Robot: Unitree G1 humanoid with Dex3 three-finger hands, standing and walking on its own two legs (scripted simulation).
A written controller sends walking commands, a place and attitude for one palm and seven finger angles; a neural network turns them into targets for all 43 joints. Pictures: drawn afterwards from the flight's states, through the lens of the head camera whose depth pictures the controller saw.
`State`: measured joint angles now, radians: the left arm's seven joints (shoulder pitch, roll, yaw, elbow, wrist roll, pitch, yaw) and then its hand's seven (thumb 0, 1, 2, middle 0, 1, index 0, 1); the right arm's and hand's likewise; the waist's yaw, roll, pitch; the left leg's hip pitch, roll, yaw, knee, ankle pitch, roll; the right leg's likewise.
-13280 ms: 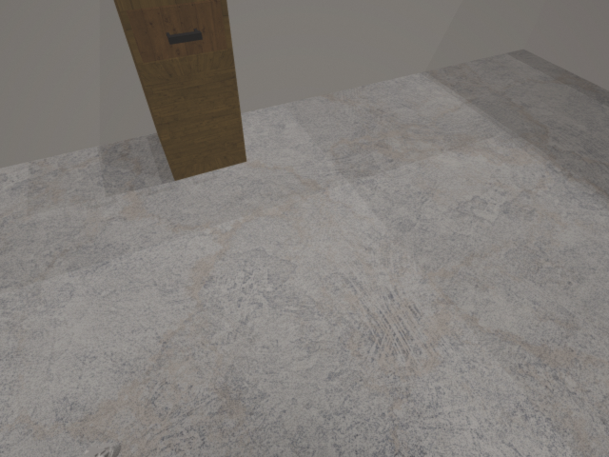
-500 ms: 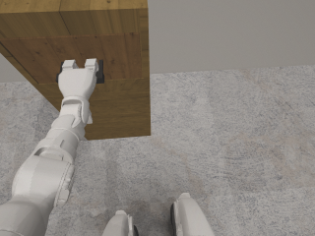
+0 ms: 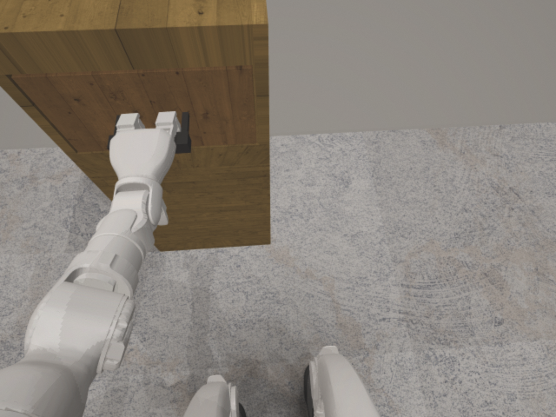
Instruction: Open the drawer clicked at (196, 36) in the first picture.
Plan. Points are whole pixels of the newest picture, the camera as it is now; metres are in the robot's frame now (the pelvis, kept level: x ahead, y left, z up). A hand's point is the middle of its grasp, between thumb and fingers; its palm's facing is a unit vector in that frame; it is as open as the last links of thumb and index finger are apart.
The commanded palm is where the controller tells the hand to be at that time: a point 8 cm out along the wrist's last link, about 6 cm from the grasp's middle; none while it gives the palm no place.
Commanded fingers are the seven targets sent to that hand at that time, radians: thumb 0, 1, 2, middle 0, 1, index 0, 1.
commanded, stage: close the thumb around the handle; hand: left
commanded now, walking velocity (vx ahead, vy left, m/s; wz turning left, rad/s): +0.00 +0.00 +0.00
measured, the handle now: (151, 132) +0.56 +0.16 +0.00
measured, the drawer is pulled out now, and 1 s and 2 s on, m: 0.00 0.01 0.13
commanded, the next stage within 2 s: pull the drawer open in 0.66 s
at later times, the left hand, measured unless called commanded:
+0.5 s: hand (157, 170) +0.50 +0.15 -0.02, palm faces -0.03 -0.01 -1.00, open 6.9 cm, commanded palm +0.47 +0.16 +0.03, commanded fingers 0.00 0.90 0.90 -0.40 -1.35 -0.40 -1.35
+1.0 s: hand (157, 174) +0.49 +0.15 -0.02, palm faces -0.04 -0.03 -1.00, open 6.0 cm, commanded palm +0.44 +0.16 +0.03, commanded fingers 0.00 0.90 0.90 -0.40 -1.35 -0.40 -1.35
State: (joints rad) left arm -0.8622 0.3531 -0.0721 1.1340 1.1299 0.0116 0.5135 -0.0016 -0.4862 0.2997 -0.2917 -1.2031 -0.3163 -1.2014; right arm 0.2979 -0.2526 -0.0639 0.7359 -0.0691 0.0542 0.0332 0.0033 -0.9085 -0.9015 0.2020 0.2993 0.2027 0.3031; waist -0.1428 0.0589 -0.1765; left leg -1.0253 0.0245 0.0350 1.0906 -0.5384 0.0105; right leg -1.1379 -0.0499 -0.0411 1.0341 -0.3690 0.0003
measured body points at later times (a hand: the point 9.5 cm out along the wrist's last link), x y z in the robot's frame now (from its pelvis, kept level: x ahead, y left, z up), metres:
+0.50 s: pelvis +0.00 +0.00 +0.00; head +0.14 -0.01 +0.43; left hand +0.49 +0.15 +0.03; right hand +0.00 -0.27 -0.14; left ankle -0.02 +0.11 -0.65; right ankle +0.05 -0.13 -0.65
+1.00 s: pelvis +0.01 +0.00 +0.01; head +0.14 -0.02 +0.44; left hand +0.48 +0.15 +0.03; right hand +0.01 -0.27 -0.13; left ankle -0.02 +0.11 -0.65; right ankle +0.05 -0.13 -0.65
